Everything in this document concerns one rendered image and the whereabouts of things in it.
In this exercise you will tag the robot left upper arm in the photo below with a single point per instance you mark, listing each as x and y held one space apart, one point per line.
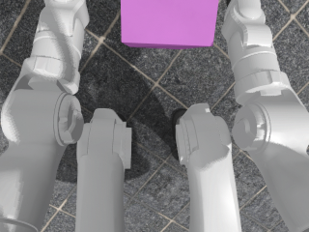
39 125

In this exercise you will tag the robot right upper arm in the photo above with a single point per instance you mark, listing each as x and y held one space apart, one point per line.
275 134

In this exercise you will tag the right robot thigh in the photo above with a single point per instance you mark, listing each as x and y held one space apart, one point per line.
214 205

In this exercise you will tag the carton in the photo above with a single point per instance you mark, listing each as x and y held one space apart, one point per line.
168 24

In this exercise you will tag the right robot forearm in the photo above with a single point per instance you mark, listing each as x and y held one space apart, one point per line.
253 57

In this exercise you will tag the left robot forearm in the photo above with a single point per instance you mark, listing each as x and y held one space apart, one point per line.
57 49

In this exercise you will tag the robot left shin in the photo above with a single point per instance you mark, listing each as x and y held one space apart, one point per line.
82 145

